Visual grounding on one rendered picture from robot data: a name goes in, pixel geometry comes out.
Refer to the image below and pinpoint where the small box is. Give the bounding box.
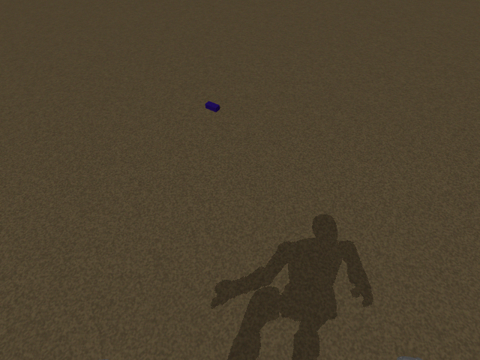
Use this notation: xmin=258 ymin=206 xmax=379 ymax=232
xmin=205 ymin=101 xmax=220 ymax=112

